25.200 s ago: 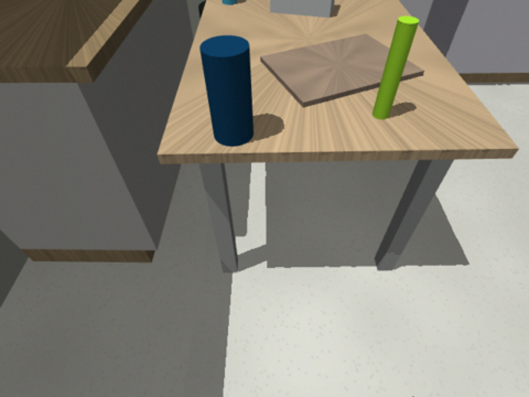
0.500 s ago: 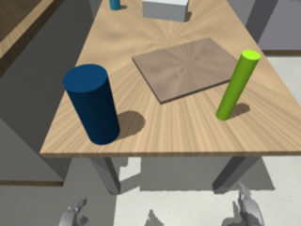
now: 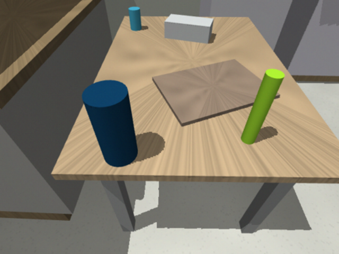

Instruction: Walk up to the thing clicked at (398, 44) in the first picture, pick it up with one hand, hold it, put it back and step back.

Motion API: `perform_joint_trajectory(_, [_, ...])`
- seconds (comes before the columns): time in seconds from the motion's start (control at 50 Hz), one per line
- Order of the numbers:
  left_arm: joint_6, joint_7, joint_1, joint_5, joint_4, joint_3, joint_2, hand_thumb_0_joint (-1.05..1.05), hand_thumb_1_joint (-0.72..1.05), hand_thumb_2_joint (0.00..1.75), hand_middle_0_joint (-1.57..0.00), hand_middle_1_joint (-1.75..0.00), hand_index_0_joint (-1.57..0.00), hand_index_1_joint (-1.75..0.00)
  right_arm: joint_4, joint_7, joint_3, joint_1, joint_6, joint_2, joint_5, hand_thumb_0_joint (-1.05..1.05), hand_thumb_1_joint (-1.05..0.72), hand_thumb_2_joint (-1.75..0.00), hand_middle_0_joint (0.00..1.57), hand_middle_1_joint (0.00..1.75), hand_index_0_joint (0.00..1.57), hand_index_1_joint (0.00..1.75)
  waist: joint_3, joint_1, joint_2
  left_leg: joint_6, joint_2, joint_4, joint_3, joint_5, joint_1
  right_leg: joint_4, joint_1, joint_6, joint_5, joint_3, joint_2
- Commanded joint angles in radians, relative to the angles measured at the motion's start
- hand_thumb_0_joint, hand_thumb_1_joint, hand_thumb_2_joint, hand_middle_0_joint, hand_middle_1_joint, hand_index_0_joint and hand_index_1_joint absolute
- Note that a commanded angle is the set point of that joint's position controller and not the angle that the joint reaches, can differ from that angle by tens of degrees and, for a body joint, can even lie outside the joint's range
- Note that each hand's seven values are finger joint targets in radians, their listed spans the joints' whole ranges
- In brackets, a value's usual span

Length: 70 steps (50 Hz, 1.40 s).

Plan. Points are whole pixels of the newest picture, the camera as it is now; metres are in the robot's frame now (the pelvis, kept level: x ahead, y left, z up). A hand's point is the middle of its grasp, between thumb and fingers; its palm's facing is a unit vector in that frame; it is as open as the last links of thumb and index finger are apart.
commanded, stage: home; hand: right
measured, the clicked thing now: (259, 111) +0.47 -0.22 +0.09
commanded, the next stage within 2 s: stand in 1.48 s
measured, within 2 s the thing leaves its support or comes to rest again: neither
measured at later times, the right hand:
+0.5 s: hand out of the picture +0.01 -0.27 -0.15, palm faces -0.07 +0.94 -0.35, open 17.5 cm
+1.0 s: hand out of the picture +0.06 -0.27 -0.15, palm faces -0.05 +0.93 -0.36, open 17.4 cm
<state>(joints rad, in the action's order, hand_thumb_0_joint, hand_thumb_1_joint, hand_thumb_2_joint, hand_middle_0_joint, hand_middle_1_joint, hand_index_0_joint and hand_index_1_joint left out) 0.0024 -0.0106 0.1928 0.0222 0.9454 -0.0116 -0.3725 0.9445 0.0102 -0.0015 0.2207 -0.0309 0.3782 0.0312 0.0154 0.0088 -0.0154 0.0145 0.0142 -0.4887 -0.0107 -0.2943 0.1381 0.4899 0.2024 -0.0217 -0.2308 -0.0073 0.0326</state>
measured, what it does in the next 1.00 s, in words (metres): stands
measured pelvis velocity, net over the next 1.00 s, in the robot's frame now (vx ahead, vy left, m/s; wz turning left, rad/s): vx -0.01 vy -0.01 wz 0.00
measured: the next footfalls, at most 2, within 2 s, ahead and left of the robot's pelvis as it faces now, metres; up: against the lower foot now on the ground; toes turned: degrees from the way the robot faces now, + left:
none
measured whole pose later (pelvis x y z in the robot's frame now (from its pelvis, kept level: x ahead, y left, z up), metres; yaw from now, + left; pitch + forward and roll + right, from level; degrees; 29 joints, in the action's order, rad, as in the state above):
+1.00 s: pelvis -0.01 -0.01 +0.01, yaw +0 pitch -3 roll +0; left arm -0.01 -0.02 0.11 0.01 1.14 0.01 -0.35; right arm 1.10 0.00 0.03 0.15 -0.02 0.37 0.01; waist 0.04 0.01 0.00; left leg 0.03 0.03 -0.35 -0.01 -0.21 0.09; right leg 0.36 0.16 -0.01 -0.15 -0.01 0.01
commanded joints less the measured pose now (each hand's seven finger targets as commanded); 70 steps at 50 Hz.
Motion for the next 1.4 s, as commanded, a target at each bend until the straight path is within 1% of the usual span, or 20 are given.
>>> perform_joint_trajectory(0.0, [-0.022, 0.01, -0.071, 0.0, -0.033, -0.03, -0.173, 0.0, 0.9, 0.9, -0.2, -0.3, -0.2, -0.3, -0.038, 0.006, -0.031, -0.081, -0.024, 0.19, -0.009, 0.0, 0.57, -0.04, 0.05, 0.05, 0.05, 0.05, -0.028, 0.004, 0.03, -0.038, 0.091, 0.151, -0.087, 0.211, 0.064, -0.096, -0.094, 0.05, 0.143, 0.071, 0.067])
perform_joint_trajectory(0.08, [-0.019, 0.008, -0.079, -0.001, 0.017, -0.023, -0.193, 0.0, 0.9, 0.9, -0.2, -0.3, -0.2, -0.3, 0.012, 0.004, -0.022, -0.076, -0.013, 0.206, -0.011, 0.0, 0.58, -0.04, 0.05, 0.05, 0.05, 0.05, 0.013, 0.0, 0.029, -0.037, 0.088, 0.189, -0.091, 0.094, 0.069, -0.149, -0.071, 0.049, 0.044, 0.086, 0.069])
perform_joint_trajectory(0.1, [-0.018, 0.007, -0.072, -0.002, 0.028, -0.02, -0.196, 0.0, 0.9, 0.9, -0.2, -0.3, -0.2, -0.3, 0.022, 0.003, -0.021, -0.082, -0.009, 0.212, -0.012, 0.0, 0.58, -0.03, 0.05, 0.05, 0.05, 0.05, 0.05, 0.005, 0.027, -0.038, 0.083, 0.196, -0.092, 0.021, 0.092, -0.173, -0.048, 0.046, -0.025, 0.094, 0.07])
perform_joint_trajectory(0.16, [-0.021, 0.006, -0.078, -0.002, 0.053, -0.021, -0.211, 0.0, 0.9, 0.9, -0.2, -0.3, -0.2, -0.3, 0.043, 0.0, -0.019, -0.072, -0.007, 0.216, -0.011, 0.0, 0.56, -0.05, 0.05, 0.05, 0.05, 0.05, 0.018, -0.001, 0.008, -0.043, 0.087, 0.197, -0.091, 0.04, 0.051, -0.183, -0.052, 0.051, -0.016, 0.104, 0.076])
perform_joint_trajectory(0.22, [-0.019, 0.005, -0.082, 0.0, 0.073, -0.021, -0.222, 0.0, 0.9, 0.9, -0.2, -0.3, -0.2, -0.3, 0.062, -0.004, -0.017, -0.048, -0.002, 0.219, -0.012, 0.0, 0.57, -0.04, 0.05, 0.05, 0.05, 0.05, 0.074, -0.011, -0.005, -0.042, 0.076, 0.211, -0.092, -0.073, 0.086, -0.222, 0.001, 0.046, -0.145, 0.121, 0.075])
perform_joint_trajectory(0.32, [-0.016, 0.001, -0.063, -0.003, 0.095, -0.025, -0.219, 0.0, 0.9, 0.9, -0.2, -0.3, -0.2, -0.3, 0.07, -0.005, -0.019, -0.054, 0.0, 0.224, -0.008, 0.0, 0.55, -0.05, 0.05, 0.05, 0.05, 0.05, 0.076, 0.002, 0.023, -0.047, 0.087, 0.246, -0.116, -0.174, 0.141, -0.203, -0.015, 0.048, -0.152, 0.114, 0.06])
perform_joint_trajectory(0.38, [-0.024, 0.002, -0.064, -0.004, 0.102, -0.024, -0.215, 0.0, 0.9, 0.9, -0.2, -0.3, -0.2, -0.3, 0.074, -0.006, -0.017, -0.052, -0.002, 0.208, -0.012, 0.0, 0.58, -0.04, 0.05, 0.05, 0.05, 0.05, 0.021, 0.0, -0.009, -0.047, 0.081, 0.203, -0.098, -0.06, 0.085, -0.217, -0.03, 0.052, -0.118, 0.131, 0.079])
perform_joint_trajectory(0.42, [-0.023, 0.003, -0.07, -0.005, 0.106, -0.025, -0.219, 0.0, 0.9, 0.9, -0.2, -0.3, -0.2, -0.3, 0.079, -0.005, -0.017, -0.044, -0.002, 0.203, -0.014, 0.0, 0.58, -0.03, 0.05, 0.05, 0.05, 0.05, 0.021, -0.007, -0.011, -0.046, 0.081, 0.192, -0.094, -0.033, 0.054, -0.23, 0.0, 0.054, -0.127, 0.142, 0.084])
perform_joint_trajectory(0.46, [-0.026, 0.005, -0.079, -0.008, 0.107, -0.023, -0.208, 0.0, 0.9, 0.9, -0.2, -0.3, -0.2, -0.3, 0.082, -0.004, -0.015, -0.042, -0.005, 0.202, -0.014, 0.0, 0.58, -0.04, 0.05, 0.05, 0.05, 0.05, -0.005, -0.008, 0.007, -0.046, 0.091, 0.191, -0.094, 0.042, 0.044, -0.211, -0.036, 0.054, -0.032, 0.13, 0.086])
perform_joint_trajectory(0.56, [-0.022, 0.007, -0.078, -0.011, 0.123, -0.024, -0.213, 0.0, 0.9, 0.9, -0.2, -0.3, -0.2, -0.3, 0.091, -0.003, -0.016, -0.05, 0.001, 0.201, -0.017, 0.0, 0.57, -0.04, 0.05, 0.05, 0.05, 0.05, 0.044, -0.003, -0.02, -0.04, 0.083, 0.188, -0.086, 0.013, 0.051, -0.242, 0.005, 0.052, -0.115, 0.14, 0.084])
perform_joint_trajectory(0.62, [-0.02, 0.007, -0.077, -0.013, 0.126, -0.026, -0.213, 0.0, 0.9, 0.9, -0.2, -0.3, -0.2, -0.3, 0.096, -0.003, -0.016, -0.04, 0.002, 0.201, -0.018, 0.0, 0.55, -0.05, 0.05, 0.05, 0.05, 0.05, 0.046, -0.003, -0.008, -0.04, 0.085, 0.195, -0.085, -0.001, 0.057, -0.239, 0.003, 0.052, -0.112, 0.14, 0.084])
perform_joint_trajectory(0.66, [-0.023, 0.007, -0.082, -0.012, 0.127, -0.025, -0.205, 0.0, 0.9, 0.9, -0.2, -0.3, -0.2, -0.3, 0.092, -0.003, -0.015, -0.048, 0.0, 0.199, -0.017, 0.0, 0.56, -0.05, 0.05, 0.05, 0.05, 0.05, 0.02, -0.001, -0.002, -0.042, 0.094, 0.199, -0.085, 0.043, 0.058, -0.222, -0.034, 0.052, -0.046, 0.132, 0.087])
perform_joint_trajectory(0.7, [-0.023, 0.007, -0.086, -0.013, 0.132, -0.027, -0.209, 0.0, 0.9, 0.9, -0.2, -0.3, -0.2, -0.3, 0.093, -0.002, -0.015, -0.057, -0.002, 0.201, -0.017, 0.0, 0.57, -0.04, 0.05, 0.05, 0.05, 0.05, 0.025, -0.001, -0.002, -0.038, 0.094, 0.202, -0.085, 0.047, 0.047, -0.219, -0.023, 0.05, -0.043, 0.131, 0.081])
perform_joint_trajectory(0.84, [-0.026, 0.008, -0.1, -0.013, 0.136, -0.024, -0.198, 0.0, 0.9, 0.9, -0.2, -0.3, -0.2, -0.3, 0.099, 0.005, -0.013, -0.072, -0.007, 0.206, -0.021, 0.0, 0.55, -0.05, 0.05, 0.05, 0.05, 0.05, -0.03, -0.001, 0.015, -0.033, 0.113, 0.201, -0.086, 0.211, 0.016, -0.172, -0.102, 0.043, 0.197, 0.102, 0.086])
perform_joint_trajectory(0.92, [-0.023, 0.009, -0.111, -0.013, 0.14, -0.022, -0.192, 0.0, 0.9, 0.9, -0.2, -0.3, -0.2, -0.3, 0.104, 0.007, -0.014, -0.084, -0.003, 0.209, -0.021, 0.0, 0.54, -0.06, 0.05, 0.05, 0.05, 0.05, -0.009, 0.001, 0.026, -0.03, 0.11, 0.212, -0.083, 0.171, 0.022, -0.187, -0.096, 0.04, 0.153, 0.097, 0.083])
perform_joint_trajectory(1.0, [-0.024, 0.01, -0.117, -0.012, 0.143, -0.02, -0.193, 0.0, 0.9, 0.9, -0.2, -0.3, -0.2, -0.3, 0.109, 0.007, -0.016, -0.089, -0.004, 0.205, -0.022, 0.0, 0.53, -0.06, 0.05, 0.05, 0.05, 0.05, -0.026, -0.003, 0.014, -0.027, 0.115, 0.205, -0.08, 0.216, -0.01, -0.182, -0.1, 0.042, 0.192, 0.096, 0.088])
perform_joint_trajectory(1.1, [-0.022, 0.012, -0.132, -0.012, 0.14, -0.024, -0.198, 0.0, 0.9, 0.9, -0.2, -0.3, -0.2, -0.3, 0.112, 0.006, -0.021, -0.097, -0.001, 0.204, -0.018, 0.0, 0.55, -0.05, 0.05, 0.05, 0.05, 0.05, 0.002, -0.003, 0.01, -0.026, 0.108, 0.22, -0.076, 0.148, 0.005, -0.203, -0.079, 0.04, 0.111, 0.101, 0.083])
perform_joint_trajectory(1.16, [-0.027, 0.012, -0.126, -0.011, 0.137, -0.022, -0.191, 0.0, 0.9, 0.9, -0.2, -0.3, -0.2, -0.3, 0.11, 0.006, -0.025, -0.106, -0.003, 0.206, -0.018, 0.0, 0.54, -0.06, 0.05, 0.05, 0.05, 0.05, -0.047, -0.004, 0.014, -0.029, 0.119, 0.206, -0.074, 0.234, -0.022, -0.185, -0.118, 0.043, 0.229, 0.1, 0.095])
perform_joint_trajectory(1.28, [-0.023, 0.013, -0.129, -0.014, 0.145, -0.023, -0.192, 0.0, 0.9, 0.9, -0.2, -0.3, -0.2, -0.3, 0.116, 0.006, -0.026, -0.113, 0.0, 0.202, -0.019, 0.0, 0.53, -0.07, 0.05, 0.06, 0.05, 0.06, -0.014, -0.002, 0.015, -0.028, 0.114, 0.226, -0.073, 0.174, -0.009, -0.197, -0.103, 0.042, 0.172, 0.096, 0.088])
perform_joint_trajectory(1.38, [-0.025, 0.014, -0.126, -0.013, 0.144, -0.025, -0.197, 0.0, 0.9, 0.9, -0.2, -0.3, -0.2, -0.3, 0.113, 0.004, -0.029, -0.114, -0.001, 0.201, -0.017, 0.0, 0.52, -0.07, 0.05, 0.06, 0.05, 0.06, -0.035, -0.003, 0.018, -0.027, 0.116, 0.222, -0.069, 0.192, -0.025, -0.191, -0.111, 0.047, 0.182, 0.098, 0.094])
